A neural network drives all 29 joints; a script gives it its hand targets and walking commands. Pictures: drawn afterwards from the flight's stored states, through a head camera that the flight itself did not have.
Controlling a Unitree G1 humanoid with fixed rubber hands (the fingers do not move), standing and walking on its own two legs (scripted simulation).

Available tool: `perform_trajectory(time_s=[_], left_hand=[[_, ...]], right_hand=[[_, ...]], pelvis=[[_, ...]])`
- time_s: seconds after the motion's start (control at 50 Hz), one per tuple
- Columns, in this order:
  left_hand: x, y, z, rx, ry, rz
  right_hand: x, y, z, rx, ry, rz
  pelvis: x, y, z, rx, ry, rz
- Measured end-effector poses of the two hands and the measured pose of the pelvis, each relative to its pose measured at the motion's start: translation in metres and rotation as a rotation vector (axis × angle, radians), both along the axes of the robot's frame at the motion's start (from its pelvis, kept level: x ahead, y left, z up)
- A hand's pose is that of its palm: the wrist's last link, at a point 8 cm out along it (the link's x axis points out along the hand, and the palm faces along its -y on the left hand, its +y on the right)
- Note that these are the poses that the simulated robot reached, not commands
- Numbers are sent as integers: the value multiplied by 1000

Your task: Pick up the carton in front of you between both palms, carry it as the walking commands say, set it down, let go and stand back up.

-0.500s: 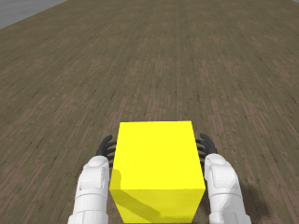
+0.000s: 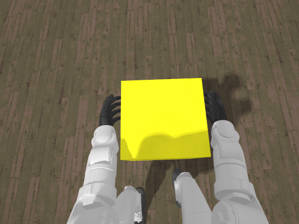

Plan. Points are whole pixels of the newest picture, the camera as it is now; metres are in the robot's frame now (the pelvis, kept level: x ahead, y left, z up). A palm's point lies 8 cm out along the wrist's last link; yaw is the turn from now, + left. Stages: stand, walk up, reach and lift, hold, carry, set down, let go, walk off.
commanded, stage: set down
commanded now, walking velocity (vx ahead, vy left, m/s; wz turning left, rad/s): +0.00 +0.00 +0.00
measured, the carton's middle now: (161, 126) +0.37 -0.05 -0.15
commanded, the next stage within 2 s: none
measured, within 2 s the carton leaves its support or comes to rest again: neither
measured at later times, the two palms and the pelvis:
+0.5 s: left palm (123, 116) +0.44 +0.08 -0.21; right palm (208, 117) +0.40 -0.22 -0.21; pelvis -0.03 -0.01 -0.14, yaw +2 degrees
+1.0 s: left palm (133, 116) +0.48 +0.06 -0.37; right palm (201, 122) +0.42 -0.23 -0.37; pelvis -0.05 +0.00 -0.25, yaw +2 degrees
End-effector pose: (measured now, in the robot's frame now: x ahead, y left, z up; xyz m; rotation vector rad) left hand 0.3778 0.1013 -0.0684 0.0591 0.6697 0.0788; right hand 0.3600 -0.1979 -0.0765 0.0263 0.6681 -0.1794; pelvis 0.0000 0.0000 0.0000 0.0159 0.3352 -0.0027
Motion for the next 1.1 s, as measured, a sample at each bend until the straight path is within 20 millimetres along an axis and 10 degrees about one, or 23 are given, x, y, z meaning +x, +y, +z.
perform_trajectory(time_s=[1.1], left_hand=[[108,-41,-333,-22,41,-146]], right_hand=[[64,-34,-326,-17,43,-148]], pelvis=[[-53,0,-272,6,509,30]])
